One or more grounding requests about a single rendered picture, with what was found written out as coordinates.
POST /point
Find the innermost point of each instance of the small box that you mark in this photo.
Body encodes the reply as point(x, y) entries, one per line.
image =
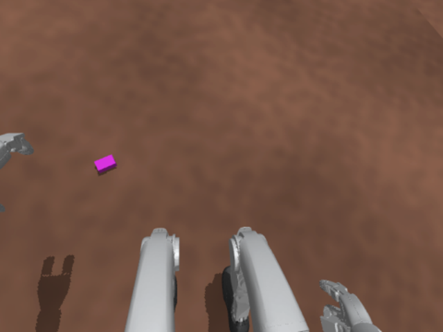
point(105, 163)

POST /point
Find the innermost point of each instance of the right robot foot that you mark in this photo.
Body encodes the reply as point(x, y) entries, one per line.
point(234, 326)

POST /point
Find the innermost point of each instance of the left robot hand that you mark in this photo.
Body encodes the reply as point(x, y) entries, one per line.
point(12, 142)

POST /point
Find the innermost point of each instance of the right robot hand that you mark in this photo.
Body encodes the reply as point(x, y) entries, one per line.
point(351, 310)

